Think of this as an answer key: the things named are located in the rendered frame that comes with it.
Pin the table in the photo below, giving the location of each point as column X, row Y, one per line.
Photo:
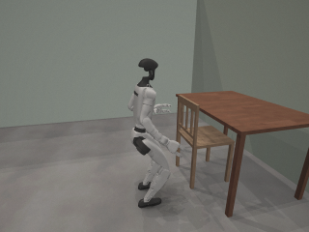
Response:
column 247, row 115

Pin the robot left upper arm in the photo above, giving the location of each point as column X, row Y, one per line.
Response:
column 131, row 102

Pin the humanoid robot head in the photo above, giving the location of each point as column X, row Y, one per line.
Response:
column 149, row 65

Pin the left robot thigh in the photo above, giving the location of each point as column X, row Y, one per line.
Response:
column 153, row 140

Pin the left robot hand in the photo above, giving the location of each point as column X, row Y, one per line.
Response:
column 159, row 106

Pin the right robot forearm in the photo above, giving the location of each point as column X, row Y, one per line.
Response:
column 150, row 128

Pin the robot right upper arm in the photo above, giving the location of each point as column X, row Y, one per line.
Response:
column 148, row 100

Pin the chair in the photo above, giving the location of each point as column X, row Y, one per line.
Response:
column 200, row 138

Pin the right robot hand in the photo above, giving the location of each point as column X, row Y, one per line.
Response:
column 173, row 147

